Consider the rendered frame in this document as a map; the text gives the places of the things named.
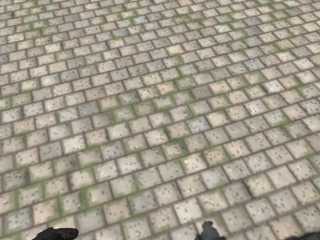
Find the left robot hand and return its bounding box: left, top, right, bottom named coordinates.
left=32, top=227, right=79, bottom=240

